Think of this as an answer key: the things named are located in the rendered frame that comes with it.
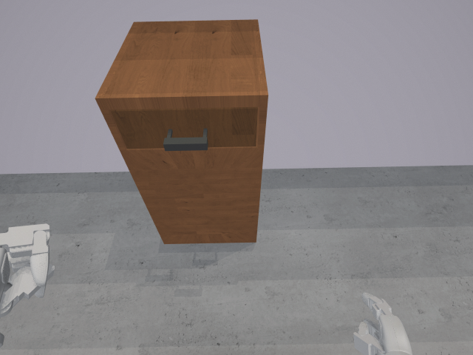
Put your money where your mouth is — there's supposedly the robot left hand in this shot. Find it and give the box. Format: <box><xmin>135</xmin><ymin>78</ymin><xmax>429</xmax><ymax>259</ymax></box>
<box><xmin>0</xmin><ymin>224</ymin><xmax>55</xmax><ymax>317</ymax></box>

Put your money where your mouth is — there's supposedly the robot right hand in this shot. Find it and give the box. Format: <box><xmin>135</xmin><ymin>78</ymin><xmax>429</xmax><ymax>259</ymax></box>
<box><xmin>353</xmin><ymin>292</ymin><xmax>412</xmax><ymax>355</ymax></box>

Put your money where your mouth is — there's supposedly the cabinet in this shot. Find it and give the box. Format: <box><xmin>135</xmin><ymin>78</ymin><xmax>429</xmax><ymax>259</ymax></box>
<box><xmin>95</xmin><ymin>19</ymin><xmax>268</xmax><ymax>244</ymax></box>

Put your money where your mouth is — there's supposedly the drawer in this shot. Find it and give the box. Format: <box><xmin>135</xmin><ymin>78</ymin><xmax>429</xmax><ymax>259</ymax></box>
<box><xmin>111</xmin><ymin>107</ymin><xmax>258</xmax><ymax>149</ymax></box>

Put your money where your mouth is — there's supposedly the handle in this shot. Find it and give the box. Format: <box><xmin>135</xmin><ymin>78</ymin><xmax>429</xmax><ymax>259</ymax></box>
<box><xmin>163</xmin><ymin>129</ymin><xmax>208</xmax><ymax>151</ymax></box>

